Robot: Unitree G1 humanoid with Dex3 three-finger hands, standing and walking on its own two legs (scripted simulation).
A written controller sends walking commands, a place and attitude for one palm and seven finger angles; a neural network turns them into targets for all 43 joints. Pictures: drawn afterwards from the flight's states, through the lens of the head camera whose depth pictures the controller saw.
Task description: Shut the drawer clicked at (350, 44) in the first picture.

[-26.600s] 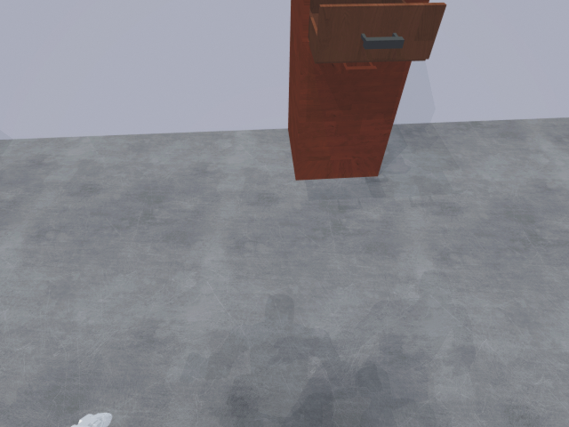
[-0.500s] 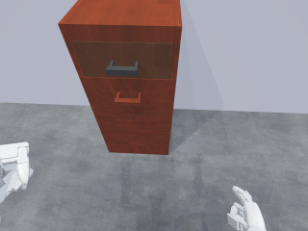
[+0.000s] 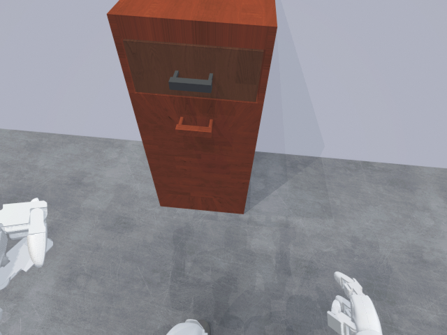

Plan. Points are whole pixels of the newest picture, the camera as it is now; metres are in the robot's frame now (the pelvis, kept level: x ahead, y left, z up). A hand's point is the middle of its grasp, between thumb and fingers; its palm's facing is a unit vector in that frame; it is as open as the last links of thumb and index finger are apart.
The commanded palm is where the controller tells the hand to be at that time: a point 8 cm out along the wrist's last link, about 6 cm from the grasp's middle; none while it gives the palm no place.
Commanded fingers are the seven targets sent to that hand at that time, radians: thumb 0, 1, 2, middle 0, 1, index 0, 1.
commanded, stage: step back with the hand held close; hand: left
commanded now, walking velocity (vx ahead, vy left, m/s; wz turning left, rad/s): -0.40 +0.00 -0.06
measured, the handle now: (192, 80) +0.76 +0.13 +0.03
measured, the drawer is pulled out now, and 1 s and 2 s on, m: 0.00 0.00 0.00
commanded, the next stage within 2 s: stop stepping back and stand still in 0.24 s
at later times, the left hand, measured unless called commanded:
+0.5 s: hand out of the picture +0.12 +0.29 +0.17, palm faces +0.30 -0.88 -0.38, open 3.2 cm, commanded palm +0.06 +0.33 +0.19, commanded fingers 0.00 0.90 0.90 -1.40 -1.60 -1.40 -1.60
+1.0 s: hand out of the picture +0.04 +0.33 +0.18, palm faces +0.28 -0.89 -0.37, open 3.2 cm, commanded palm -0.02 +0.38 +0.19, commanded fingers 0.00 0.90 0.90 -1.40 -1.60 -1.40 -1.60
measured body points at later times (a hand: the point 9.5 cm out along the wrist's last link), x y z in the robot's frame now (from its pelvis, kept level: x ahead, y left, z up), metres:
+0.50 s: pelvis -0.09 +0.06 +0.00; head -0.08 +0.10 +0.44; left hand +0.10 +0.33 +0.19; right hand +0.06 -0.18 -0.07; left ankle +0.04 +0.10 -0.73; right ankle -0.12 -0.10 -0.71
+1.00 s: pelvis -0.18 +0.11 +0.00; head -0.20 +0.15 +0.45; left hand +0.02 +0.37 +0.20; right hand -0.07 -0.13 -0.07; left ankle -0.09 +0.21 -0.73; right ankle -0.18 +0.00 -0.68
